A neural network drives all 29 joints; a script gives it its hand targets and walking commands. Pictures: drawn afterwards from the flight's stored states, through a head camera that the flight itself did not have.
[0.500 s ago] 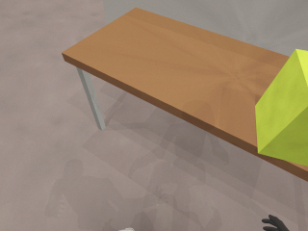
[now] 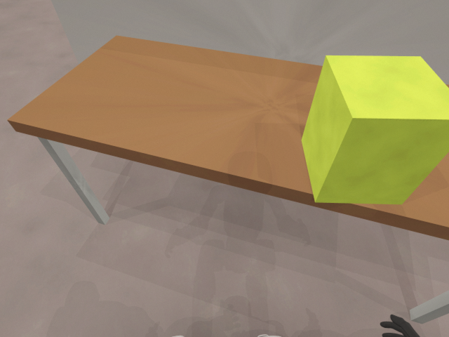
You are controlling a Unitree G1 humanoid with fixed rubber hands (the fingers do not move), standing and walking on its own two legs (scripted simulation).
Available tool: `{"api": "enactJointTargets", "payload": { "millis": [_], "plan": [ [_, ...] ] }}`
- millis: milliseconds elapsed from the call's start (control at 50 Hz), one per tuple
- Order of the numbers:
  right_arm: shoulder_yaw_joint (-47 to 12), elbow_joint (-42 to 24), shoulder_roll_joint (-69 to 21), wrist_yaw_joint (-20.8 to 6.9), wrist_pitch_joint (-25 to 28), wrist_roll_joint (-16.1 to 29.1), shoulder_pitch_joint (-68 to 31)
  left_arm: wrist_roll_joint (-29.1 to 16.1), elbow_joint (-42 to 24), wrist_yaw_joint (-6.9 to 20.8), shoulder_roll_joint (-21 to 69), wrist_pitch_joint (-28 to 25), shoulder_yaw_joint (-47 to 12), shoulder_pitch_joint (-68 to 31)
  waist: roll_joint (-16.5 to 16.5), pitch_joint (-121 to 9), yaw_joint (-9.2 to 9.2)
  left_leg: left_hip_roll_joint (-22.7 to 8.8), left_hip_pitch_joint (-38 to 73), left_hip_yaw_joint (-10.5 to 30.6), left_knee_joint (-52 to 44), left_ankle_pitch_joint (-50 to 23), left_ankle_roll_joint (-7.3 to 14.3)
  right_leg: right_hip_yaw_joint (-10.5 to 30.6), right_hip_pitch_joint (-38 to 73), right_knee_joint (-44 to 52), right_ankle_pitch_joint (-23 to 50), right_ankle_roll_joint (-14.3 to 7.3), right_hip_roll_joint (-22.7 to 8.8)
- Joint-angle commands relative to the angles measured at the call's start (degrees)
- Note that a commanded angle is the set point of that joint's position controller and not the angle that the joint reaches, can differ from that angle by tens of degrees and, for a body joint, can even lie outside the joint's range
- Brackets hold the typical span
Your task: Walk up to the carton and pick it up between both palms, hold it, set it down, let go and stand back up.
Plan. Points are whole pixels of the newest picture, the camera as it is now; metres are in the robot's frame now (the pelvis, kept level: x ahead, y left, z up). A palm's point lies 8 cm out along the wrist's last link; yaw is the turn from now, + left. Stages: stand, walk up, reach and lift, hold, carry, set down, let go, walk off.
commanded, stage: walk up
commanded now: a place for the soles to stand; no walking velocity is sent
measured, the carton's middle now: (365, 132) +0.53 -0.30 +0.06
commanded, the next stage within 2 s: none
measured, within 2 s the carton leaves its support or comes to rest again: neither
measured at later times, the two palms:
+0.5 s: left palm out of the picture +0.10 +0.34 -0.10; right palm out of the picture +0.05 -0.28 -0.05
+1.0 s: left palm out of the picture +0.15 +0.28 -0.07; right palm out of the picture +0.00 -0.33 -0.10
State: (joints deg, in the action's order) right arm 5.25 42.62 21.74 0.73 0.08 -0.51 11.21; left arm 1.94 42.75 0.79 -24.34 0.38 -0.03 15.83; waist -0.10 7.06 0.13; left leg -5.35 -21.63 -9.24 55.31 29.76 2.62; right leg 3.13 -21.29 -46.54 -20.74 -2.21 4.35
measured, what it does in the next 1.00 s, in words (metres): steps on the spot, turning right: left foot, then right foot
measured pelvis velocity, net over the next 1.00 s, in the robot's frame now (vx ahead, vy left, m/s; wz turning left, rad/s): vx -0.01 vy -0.01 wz -0.29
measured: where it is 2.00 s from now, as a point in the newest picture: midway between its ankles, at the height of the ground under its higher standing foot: outside the picture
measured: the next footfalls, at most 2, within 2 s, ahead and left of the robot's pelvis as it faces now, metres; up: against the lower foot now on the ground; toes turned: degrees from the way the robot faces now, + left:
left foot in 0.28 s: +0.07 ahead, +0.12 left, +0.00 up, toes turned +3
right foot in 0.80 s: +0.05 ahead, -0.10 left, +0.00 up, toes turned -9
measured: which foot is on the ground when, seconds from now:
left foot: up 0.00-0.26, down 0.28-0.80, up 0.82-1.00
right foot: down 0.00-0.28, up 0.30-0.78, down 0.80-1.00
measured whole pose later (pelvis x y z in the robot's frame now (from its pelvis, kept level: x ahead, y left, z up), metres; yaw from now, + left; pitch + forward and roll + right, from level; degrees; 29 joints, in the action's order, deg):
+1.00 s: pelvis -0.01 -0.01 +0.00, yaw -16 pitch -3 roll +2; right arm 5.2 43.3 21.8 0.1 -0.6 -0.5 11.6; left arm 1.9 42.7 -0.6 -24.5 -2.3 0.0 17.2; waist -0.6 8.2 0.2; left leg -2.9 -23.1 -7.3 59.9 29.3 3.3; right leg 5.5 -22.3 -46.8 -20.8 -3.4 5.3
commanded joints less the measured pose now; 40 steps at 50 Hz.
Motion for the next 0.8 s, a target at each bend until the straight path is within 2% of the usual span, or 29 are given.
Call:
{"api": "enactJointTargets", "payload": {
  "millis": [0, 20, 60, 100, 140, 180, 200, 220, 240, 260, 280, 300, 320, 340, 360, 400, 420, 440, 460, 500, 540, 600, 620, 660, 680, 700, 740, 760, 780],
  "plan": [
    [2.3, -4.5, 13.6, 0.0, 0.8, 1.1, -2.9, -0.2, -4.3, -2.3, -15.4, -1.8, 7.5, 0.3, 6.9, -5.2, -0.36, 1.3, -13.7, 13.5, 7.9, 2.9, -2.3, 32.3, 7.1, 22.9, 11.3, -6.7, -12.6],
    [2.5, -4.1, 13.6, 0.1, 0.8, 1.1, -1.7, 0.0, -4.1, -2.3, -14.6, -1.8, 7.1, -0.1, 8.1, -5.4, -0.06, 1.3, -12.3, 12.5, 6.3, 1.8, -2.3, 29.6, 6.3, 22.0, 12.8, -6.4, -11.8],
    [3.1, -3.4, 14.9, 0.0, 0.5, 0.6, -1.7, 0.2, -4.3, -2.2, -14.3, -2.2, 7.2, 0.1, 6.7, -5.3, -1.21, 2.3, -10.3, 12.5, 5.0, 2.0, -2.5, 31.8, 5.1, 22.2, 13.9, -5.0, -12.0],
    [2.6, -3.7, 14.1, 0.1, 0.6, 0.7, -1.9, 0.5, -5.1, -2.1, -14.5, -2.0, 7.0, -0.9, 10.2, -4.8, -0.68, 2.7, -7.0, 12.3, 3.4, 2.9, -1.9, 32.7, -0.3, 22.8, 6.4, -9.0, -11.7],
    [2.9, -3.5, 14.4, 0.4, 1.3, 0.8, -1.4, 0.6, -4.4, -1.9, -15.1, -1.7, 6.9, -0.4, 8.4, -3.8, -0.92, 3.5, -4.7, 12.7, -0.6, 4.1, -1.2, 35.4, -2.0, 22.0, 8.1, -10.1, -12.8],
    [3.0, -2.9, 14.3, 0.3, 1.8, 0.8, 0.4, 0.5, -5.2, -1.6, -14.2, -1.4, 6.6, -2.4, 8.8, -5.5, -0.34, 4.1, -0.4, 12.2, -4.5, 4.4, -0.5, 32.5, -3.1, 19.3, 11.9, -11.2, -11.6],
    [2.8, -3.2, 13.2, 0.5, 2.3, 0.9, 2.0, 0.4, -5.0, -1.6, -14.1, -1.0, 6.4, -3.2, 8.8, -4.4, 0.39, 4.9, 4.5, 11.4, -10.4, 2.3, -0.2, 30.2, -7.0, 18.4, 10.2, -10.4, -10.4],
    [2.7, -2.0, 12.8, 0.4, 2.7, 0.5, 5.6, 0.1, -5.5, -1.5, -13.7, -0.9, 6.0, -6.2, 7.8, -4.9, 3.17, 4.5, 13.1, 10.3, -16.5, -4.5, 0.1, 26.9, -14.2, 16.0, 7.2, -8.4, -9.0],
    [3.6, -0.5, 14.3, 0.6, 3.2, -0.2, 9.5, -0.1, -5.7, -1.4, -11.5, -0.5, 5.2, -8.3, 5.8, -4.8, 5.31, 1.4, 21.7, 15.3, -25.7, -2.9, 0.8, 20.7, -22.3, 8.4, 2.7, -4.6, -5.4],
    [4.8, -0.5, 18.7, 1.1, 3.4, -1.2, 10.8, -0.8, -6.3, -1.6, -6.9, -0.6, 4.4, -6.6, -10.3, -5.5, 6.02, -13.5, 23.8, 33.6, -37.6, 3.2, 2.4, 10.6, -26.7, -9.6, -5.3, -0.7, 3.6],
    [5.3, -2.3, 22.2, 1.1, 3.4, -1.0, 5.1, 0.2, -4.7, -2.2, -10.5, 0.0, 5.3, -2.9, -7.4, -2.4, 2.5, -23.0, 15.0, 38.7, -41.3, 4.6, 2.1, 7.1, -25.6, -18.3, -9.9, 2.1, 3.1],
    [5.3, -2.9, 21.6, 1.2, 3.5, -0.5, 0.8, 0.0, -3.8, -2.2, -14.1, 0.6, 6.3, -1.1, -4.9, -0.1, 0.95, -24.6, 6.9, 39.0, -43.4, 9.9, 2.6, 7.1, -22.3, -22.3, -9.6, 2.1, 0.8],
    [5.2, -2.5, 20.7, 1.4, 3.8, -0.7, 0.2, 0.0, -3.0, -1.5, -15.7, 0.9, 6.9, -1.5, -1.9, 2.7, 0.84, -22.5, 2.8, 35.1, -43.9, 10.5, 2.7, 7.6, -20.1, -25.0, -6.9, 2.2, -1.2],
    [4.9, -2.7, 19.5, 1.5, 4.1, -0.7, -1.0, -0.4, -2.0, -0.8, -14.7, 1.1, 7.0, 1.0, -3.4, 4.3, -0.32, -18.0, 1.3, 29.1, -43.5, 10.6, 0.8, 7.6, -18.6, -24.3, -3.9, 2.2, -2.0],
    [4.7, -3.3, 18.3, 1.6, 4.2, -0.5, -1.7, -0.3, -0.9, -0.1, -14.6, 1.3, 7.1, 3.2, -3.3, 3.7, -0.6, -16.0, 3.8, 25.1, -42.5, 8.8, -2.5, 6.9, -19.2, -24.9, -1.0, 2.9, -1.9],
    [4.3, -2.8, 17.7, 1.1, 4.4, -0.2, 1.5, 0.1, -0.5, 0.2, -13.5, 1.5, 7.2, 3.4, -4.8, 1.4, 0.9, -13.8, 4.9, 22.1, -42.6, 6.8, -5.2, 5.5, -16.9, -24.0, 2.0, 2.7, -1.8],
    [4.2, -3.2, 17.9, 0.9, 4.4, -0.7, 2.1, -0.2, -1.0, 0.4, -13.2, 1.6, 7.3, 2.8, -6.4, 0.5, 1.13, -12.9, 7.4, 21.1, -41.8, 5.6, -4.1, 5.8, -16.2, -23.8, 2.1, 3.2, -1.7],
    [4.4, -2.8, 18.2, 0.8, 4.5, -0.6, 4.1, 0.0, -1.0, 0.3, -13.1, 1.3, 6.9, 2.7, -4.9, -1.0, 2.14, -13.1, 10.1, 21.1, -40.9, 5.8, -4.9, 5.3, -17.2, -23.4, 2.1, 3.2, -1.7],
    [4.5, -3.0, 18.0, 0.6, 4.6, -0.8, 4.2, -0.3, -0.2, 0.1, -13.1, 1.1, 6.6, 2.7, -6.0, -0.5, 2.64, -12.8, 11.0, 19.7, -41.3, 5.5, -5.3, 4.7, -17.5, -21.6, 2.2, 3.3, -2.2],
    [4.5, -3.4, 17.7, 0.3, 4.2, -1.0, 4.5, -0.2, -0.5, 0.1, -13.1, 0.8, 6.8, 3.1, -8.6, -3.1, 2.69, -12.8, 14.0, 19.8, -40.3, 6.4, -4.1, 4.3, -17.4, -19.4, 1.3, 3.3, -2.8],
    [4.3, -3.4, 17.0, 0.4, 3.8, -1.0, 1.8, -0.6, -0.7, -0.2, -13.3, 0.7, 6.4, 2.3, -9.4, -3.0, 3.3, -15.3, 15.0, 17.7, -40.3, 10.0, 1.2, 3.5, -17.8, -14.2, -3.1, 3.3, -3.9],
    [4.2, -2.5, 17.4, 0.1, 3.6, -1.0, 4.5, -0.3, -0.8, -0.4, -12.5, 0.1, 6.4, 1.1, -9.3, -2.0, 3.88, -17.6, 12.4, 16.3, -38.4, 5.7, 4.2, 2.3, -15.5, -10.6, -4.5, 3.0, -5.4],
    [4.3, -3.4, 18.0, 0.0, 3.5, -1.3, 3.6, -0.3, -1.4, -0.2, -12.8, -0.2, 6.5, 1.4, -11.6, -1.4, 3.7, -17.9, 12.6, 14.9, -36.4, 6.2, 7.7, 0.0, -15.9, -8.5, -6.1, 3.2, -5.7],
    [4.6, -4.4, 17.8, -0.2, 3.2, -1.1, 3.5, 0.4, -1.6, -0.2, -13.8, -1.0, 7.1, 2.1, -7.5, -4.1, 3.59, -20.6, 14.3, 16.2, -32.4, 1.6, 11.4, -1.1, -15.0, -7.7, -8.9, 2.5, -6.3],
    [4.8, -3.7, 19.2, -0.4, 3.1, -1.3, 3.6, 0.2, -1.3, 0.0, -13.4, -1.3, 6.9, 3.4, -10.5, -5.1, 2.74, -19.9, 13.9, 14.0, -30.1, -3.2, 11.0, -1.4, -11.2, -4.3, -9.2, 1.7, -6.0],
    [4.7, -4.6, 18.4, -0.4, 2.9, -1.2, 1.3, 0.1, -1.2, -0.1, -12.6, -1.8, 7.0, 4.6, -10.4, -5.7, 1.46, -20.0, 12.1, 12.2, -26.9, -8.9, 10.6, -1.9, -8.5, -0.7, -8.6, 0.8, -5.9],
    [3.7, -5.4, 16.3, -0.6, 2.1, -0.7, -0.1, 0.3, 0.1, -0.6, -12.4, -3.0, 7.4, 8.9, -5.6, -8.9, -1.52, -15.0, 6.1, 5.4, -15.3, -15.5, 6.7, -1.9, 4.2, 12.8, -1.8, -1.3, -2.6],
    [3.3, -4.2, 14.9, -0.6, 1.5, -1.0, 2.1, 0.6, 1.3, -1.0, -13.4, -3.6, 7.9, 11.0, 0.9, -7.6, -3.16, -11.2, -1.3, 2.6, -4.9, -11.5, 3.3, 6.3, 10.2, 17.7, 0.6, -0.8, -3.1],
    [2.5, -6.0, 11.4, -0.7, 1.0, -0.1, 0.8, 1.0, 0.2, -1.6, -18.0, -3.9, 9.0, 12.5, 14.5, -7.9, -3.97, -3.6, -10.9, 0.9, 8.2, -0.4, -0.7, 27.9, 11.2, 24.6, 1.4, -4.7, -12.6]
  ]
}}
